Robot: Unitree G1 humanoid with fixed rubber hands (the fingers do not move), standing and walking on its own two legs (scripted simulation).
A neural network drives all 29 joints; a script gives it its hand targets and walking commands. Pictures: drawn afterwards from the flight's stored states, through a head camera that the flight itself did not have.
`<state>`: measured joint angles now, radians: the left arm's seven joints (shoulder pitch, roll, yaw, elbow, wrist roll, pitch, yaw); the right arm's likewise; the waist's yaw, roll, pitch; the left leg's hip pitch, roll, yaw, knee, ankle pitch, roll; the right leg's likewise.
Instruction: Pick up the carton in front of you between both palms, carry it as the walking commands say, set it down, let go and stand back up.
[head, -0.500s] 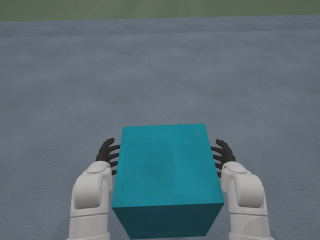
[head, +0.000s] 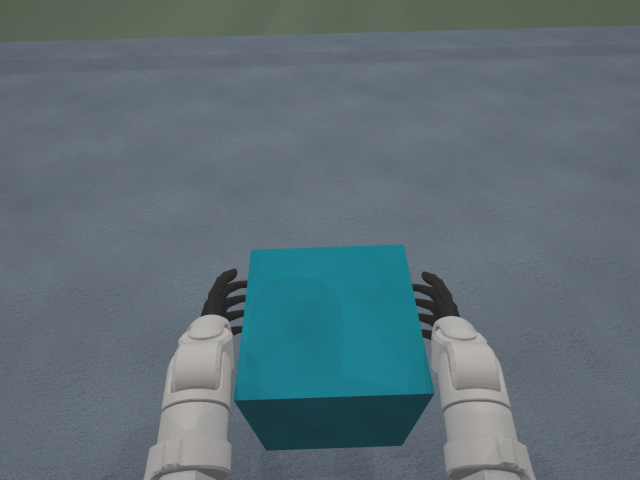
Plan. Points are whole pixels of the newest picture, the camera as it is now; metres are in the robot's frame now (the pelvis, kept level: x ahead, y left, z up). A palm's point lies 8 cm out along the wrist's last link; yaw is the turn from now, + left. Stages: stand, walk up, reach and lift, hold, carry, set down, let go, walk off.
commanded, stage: carry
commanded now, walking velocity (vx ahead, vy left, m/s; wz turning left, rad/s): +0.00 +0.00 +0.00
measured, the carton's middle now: (330, 353) +0.30 +0.00 -0.04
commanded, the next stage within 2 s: hold in 0.62 s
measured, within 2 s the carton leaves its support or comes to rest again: neither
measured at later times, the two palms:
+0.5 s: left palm (213, 339) +0.28 +0.15 +0.05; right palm (449, 341) +0.27 -0.15 +0.04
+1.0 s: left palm (189, 365) +0.24 +0.17 +0.05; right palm (439, 354) +0.25 -0.13 +0.05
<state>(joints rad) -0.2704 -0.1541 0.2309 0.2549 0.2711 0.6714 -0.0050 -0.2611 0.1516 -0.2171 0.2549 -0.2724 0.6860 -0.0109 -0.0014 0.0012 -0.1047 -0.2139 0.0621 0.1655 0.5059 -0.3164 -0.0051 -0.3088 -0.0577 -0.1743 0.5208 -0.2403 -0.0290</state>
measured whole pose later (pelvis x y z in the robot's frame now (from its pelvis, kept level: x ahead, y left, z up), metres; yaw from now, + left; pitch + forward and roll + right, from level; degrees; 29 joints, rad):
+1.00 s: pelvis -0.04 +0.00 +0.01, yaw +3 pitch -9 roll +0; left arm -0.28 -0.16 0.23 0.26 0.28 0.70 -0.01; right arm -0.26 0.15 -0.21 0.23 -0.29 0.74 -0.01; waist 0.00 0.02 0.07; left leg -0.04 -0.01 0.00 0.42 -0.22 0.01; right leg -0.09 0.00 -0.04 0.39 -0.14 -0.01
